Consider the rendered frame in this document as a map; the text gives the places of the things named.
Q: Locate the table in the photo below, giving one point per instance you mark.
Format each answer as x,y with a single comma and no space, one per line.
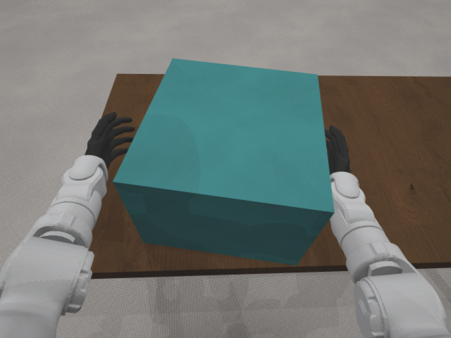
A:
398,133

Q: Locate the robot right upper arm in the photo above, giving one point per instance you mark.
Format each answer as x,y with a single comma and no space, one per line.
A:
398,306

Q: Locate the robot right hand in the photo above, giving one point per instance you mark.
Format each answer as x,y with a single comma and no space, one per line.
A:
338,158

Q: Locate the carton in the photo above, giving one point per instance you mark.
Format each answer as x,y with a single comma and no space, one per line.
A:
230,160

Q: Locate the right robot forearm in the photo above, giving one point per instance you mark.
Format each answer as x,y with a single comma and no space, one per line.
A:
367,249

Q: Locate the left robot forearm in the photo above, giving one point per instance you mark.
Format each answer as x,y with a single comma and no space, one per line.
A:
73,213

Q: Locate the robot left upper arm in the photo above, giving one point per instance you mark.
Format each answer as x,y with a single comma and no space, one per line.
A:
48,279

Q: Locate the robot left hand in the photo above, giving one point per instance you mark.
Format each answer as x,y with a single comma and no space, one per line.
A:
102,143

